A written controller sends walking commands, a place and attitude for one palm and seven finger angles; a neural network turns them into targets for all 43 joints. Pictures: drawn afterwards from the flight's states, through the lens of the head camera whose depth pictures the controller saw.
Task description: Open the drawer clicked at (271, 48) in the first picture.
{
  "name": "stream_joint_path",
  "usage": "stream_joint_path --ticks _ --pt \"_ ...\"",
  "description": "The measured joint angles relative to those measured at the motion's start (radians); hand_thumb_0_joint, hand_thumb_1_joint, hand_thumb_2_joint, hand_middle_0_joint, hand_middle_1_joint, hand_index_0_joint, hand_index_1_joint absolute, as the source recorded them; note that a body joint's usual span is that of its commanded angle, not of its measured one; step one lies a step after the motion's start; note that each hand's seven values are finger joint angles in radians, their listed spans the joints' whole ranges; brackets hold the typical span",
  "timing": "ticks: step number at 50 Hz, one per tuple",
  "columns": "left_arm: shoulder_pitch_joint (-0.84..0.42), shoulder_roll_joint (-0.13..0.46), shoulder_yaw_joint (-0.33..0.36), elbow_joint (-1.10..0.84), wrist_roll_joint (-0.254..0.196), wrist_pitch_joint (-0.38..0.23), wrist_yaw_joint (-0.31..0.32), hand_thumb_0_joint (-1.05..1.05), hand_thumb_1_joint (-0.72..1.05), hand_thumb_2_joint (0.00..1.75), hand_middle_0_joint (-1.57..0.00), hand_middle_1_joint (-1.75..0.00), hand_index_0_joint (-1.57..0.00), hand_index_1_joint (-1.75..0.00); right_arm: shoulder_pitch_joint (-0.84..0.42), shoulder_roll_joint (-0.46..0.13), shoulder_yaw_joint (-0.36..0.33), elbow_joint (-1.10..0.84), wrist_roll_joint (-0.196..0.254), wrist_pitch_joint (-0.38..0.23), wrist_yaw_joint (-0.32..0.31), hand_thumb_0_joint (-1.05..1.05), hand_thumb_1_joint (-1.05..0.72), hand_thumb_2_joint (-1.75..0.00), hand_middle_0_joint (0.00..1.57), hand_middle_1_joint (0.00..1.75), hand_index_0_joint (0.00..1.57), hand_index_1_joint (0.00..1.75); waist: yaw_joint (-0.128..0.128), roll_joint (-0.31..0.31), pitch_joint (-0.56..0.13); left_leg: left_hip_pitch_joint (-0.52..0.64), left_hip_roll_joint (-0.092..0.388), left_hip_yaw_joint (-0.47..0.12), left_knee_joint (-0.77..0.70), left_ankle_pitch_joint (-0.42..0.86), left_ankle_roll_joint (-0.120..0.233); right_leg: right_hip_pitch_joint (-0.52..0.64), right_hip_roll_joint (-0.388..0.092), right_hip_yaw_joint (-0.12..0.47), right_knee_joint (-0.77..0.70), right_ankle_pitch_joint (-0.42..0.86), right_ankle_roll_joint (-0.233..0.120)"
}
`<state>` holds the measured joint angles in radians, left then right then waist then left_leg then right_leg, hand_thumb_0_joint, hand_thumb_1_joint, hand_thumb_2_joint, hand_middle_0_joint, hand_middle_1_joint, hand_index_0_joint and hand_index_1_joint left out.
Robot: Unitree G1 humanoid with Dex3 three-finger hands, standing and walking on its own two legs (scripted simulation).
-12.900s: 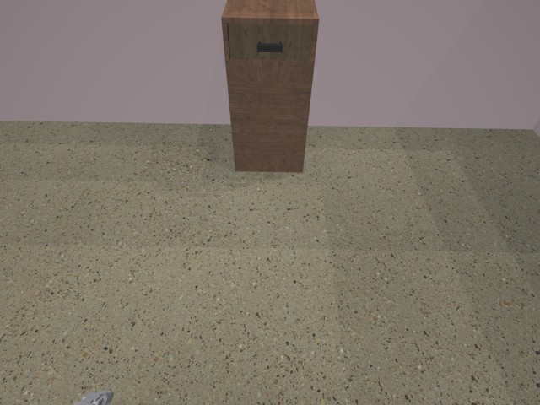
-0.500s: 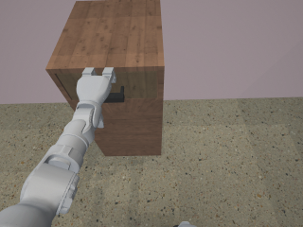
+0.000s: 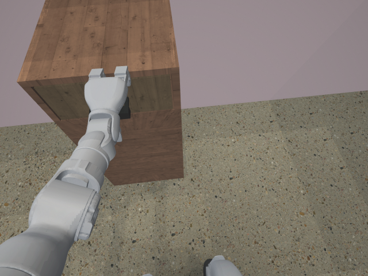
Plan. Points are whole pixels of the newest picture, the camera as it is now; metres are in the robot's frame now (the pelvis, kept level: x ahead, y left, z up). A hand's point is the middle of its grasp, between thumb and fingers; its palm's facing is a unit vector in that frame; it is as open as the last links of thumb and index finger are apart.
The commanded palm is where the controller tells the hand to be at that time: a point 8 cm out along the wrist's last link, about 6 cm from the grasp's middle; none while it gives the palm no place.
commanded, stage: move the hooked fingers above the handle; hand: left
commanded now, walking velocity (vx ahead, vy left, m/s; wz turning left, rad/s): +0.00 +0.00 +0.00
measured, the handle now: (110, 107) +0.55 +0.15 -0.03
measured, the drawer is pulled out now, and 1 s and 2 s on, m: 0.00 0.00 0.00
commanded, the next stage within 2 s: none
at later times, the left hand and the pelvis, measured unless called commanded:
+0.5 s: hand (112, 105) +0.50 +0.13 +0.03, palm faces +0.11 -0.03 -0.99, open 13.8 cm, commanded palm +0.48 +0.16 +0.08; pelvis +0.00 +0.00 -0.01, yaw +2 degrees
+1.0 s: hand (101, 126) +0.46 +0.16 +0.01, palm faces -0.09 -0.01 -1.00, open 13.8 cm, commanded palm +0.47 +0.16 +0.08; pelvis -0.01 -0.01 +0.00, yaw +2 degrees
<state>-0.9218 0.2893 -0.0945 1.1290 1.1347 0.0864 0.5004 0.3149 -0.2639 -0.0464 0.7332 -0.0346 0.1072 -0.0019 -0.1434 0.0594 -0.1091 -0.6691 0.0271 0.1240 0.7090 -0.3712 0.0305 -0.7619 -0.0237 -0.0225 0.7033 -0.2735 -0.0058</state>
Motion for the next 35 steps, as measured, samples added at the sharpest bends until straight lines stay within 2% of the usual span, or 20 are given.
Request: stream_joint_path --ticks 5,8,11,15,18,21,24,27,31,35 --pt "-0.028 0.016 0.002 0.049 -0.046 0.095 -0.063 0.0 -0.49 0.3 -0.35 -1.23 -0.34 -1.24 -0.037 0.017 0.02 -0.018 0.02 0.018 -0.018 0.0 -0.91 -0.9 0.2 0.3 0.2 0.3 -0.004 -0.001 0.013 0.036 -0.002 0.008 -0.039 0.022 0.001 0.031 0.001 0.007 -0.034 0.021 0.002" --pt "-0.039 0.043 -0.014 0.075 -0.066 0.097 -0.125 0.0 -0.49 0.3 -0.34 -1.22 -0.34 -1.23 -0.037 0.023 0.024 -0.033 0.03 0.01 -0.033 0.0 -0.91 -0.9 0.2 0.3 0.2 0.3 0.001 -0.005 0.016 0.053 -0.004 0.004 -0.056 0.032 0.0 0.05 0.0 0.003 -0.049 0.028 0.001" --pt "-0.034 0.059 -0.064 0.066 -0.079 0.049 -0.184 0.0 -0.49 0.3 -0.33 -1.21 -0.33 -1.22 -0.019 0.021 0.017 -0.042 0.031 -0.012 -0.042 0.0 -0.9 -0.9 0.2 0.3 0.2 0.3 0.014 -0.01 0.016 0.055 -0.006 -0.01 -0.055 0.033 -0.002 0.06 -0.003 -0.01 -0.053 0.026 -0.001" --pt "0.0 0.04 -0.107 0.002 -0.083 -0.074 -0.217 0.0 -0.49 0.3 -0.32 -1.21 -0.32 -1.21 0.011 0.012 -0.002 -0.033 0.018 -0.035 -0.039 0.0 -0.9 -0.9 0.2 0.3 0.2 0.3 0.034 -0.019 0.005 0.039 -0.009 -0.031 -0.029 0.02 -0.003 0.056 -0.009 -0.03 -0.034 0.01 -0.002" --pt "0.019 0.016 -0.103 -0.029 -0.06 -0.145 -0.178 0.0 -0.49 0.3 -0.32 -1.2 -0.32 -1.2 0.017 0.001 -0.01 -0.019 0.006 -0.046 -0.032 0.0 -0.9 -0.9 0.2 0.3 0.2 0.3 0.031 -0.023 -0.004 0.015 -0.01 -0.042 0.003 0.003 -0.004 0.039 -0.014 -0.04 -0.006 -0.008 -0.003" --pt "0.021 0.006 -0.058 -0.044 -0.02 -0.159 -0.091 0.0 -0.49 0.3 -0.32 -1.2 -0.32 -1.2 0.01 -0.005 -0.013 -0.012 -0.008 -0.048 -0.021 0.0 -0.9 -0.9 0.2 0.3 0.2 0.3 0.017 -0.022 -0.011 -0.018 -0.01 -0.044 0.035 -0.012 -0.004 0.006 -0.015 -0.041 0.024 -0.023 -0.004" --pt "-0.001 0.015 -0.02 -0.029 0.004 -0.103 -0.007 0.0 -0.49 0.3 -0.34 -1.22 -0.32 -1.2 -0.005 -0.006 -0.012 -0.009 -0.017 -0.038 -0.01 0.0 -0.91 -0.9 0.2 0.3 0.2 0.3 0.004 -0.013 -0.013 -0.046 -0.007 -0.038 0.056 -0.021 -0.003 -0.025 -0.013 -0.035 0.044 -0.028 -0.004" --pt "-0.024 -0.011 -0.036 -0.006 0.007 -0.02 0.035 0.0 -0.49 0.3 -0.39 -1.27 -0.33 -1.22 -0.017 -0.004 -0.008 -0.001 -0.013 -0.016 0.003 0.0 -0.91 -0.9 0.2 0.3 0.2 0.3 0.01 0.003 -0.008 -0.046 -0.006 -0.032 0.05 -0.017 -0.002 -0.028 -0.011 -0.029 0.038 -0.022 -0.002" --pt "-0.056 -0.035 -0.035 0.036 -0.026 0.082 -0.003 0.0 -0.49 0.3 -0.38 -1.26 -0.36 -1.27 -0.042 0.009 0.015 0.005 0.007 0.026 -0.001 0.0 -0.91 -0.9 0.2 0.3 0.2 0.3 0.007 0.013 0.0 -0.005 -0.006 -0.015 0.007 0.001 -0.001 0.003 -0.006 -0.013 0.006 -0.004 0.0" --pt "-0.081 -0.02 -0.018 0.079 -0.068 0.122 -0.095 0.0 -0.49 0.3 -0.36 -1.24 -0.37 -1.28 -0.054 0.025 0.041 -0.013 0.029 0.044 -0.028 0.0 -0.91 -0.9 0.2 0.3 0.2 0.3 -0.007 0.007 0.008 0.051 -0.004 0.001 -0.043 0.023 -0.003 0.045 0.0 0.003 -0.03 0.015 -0.001"
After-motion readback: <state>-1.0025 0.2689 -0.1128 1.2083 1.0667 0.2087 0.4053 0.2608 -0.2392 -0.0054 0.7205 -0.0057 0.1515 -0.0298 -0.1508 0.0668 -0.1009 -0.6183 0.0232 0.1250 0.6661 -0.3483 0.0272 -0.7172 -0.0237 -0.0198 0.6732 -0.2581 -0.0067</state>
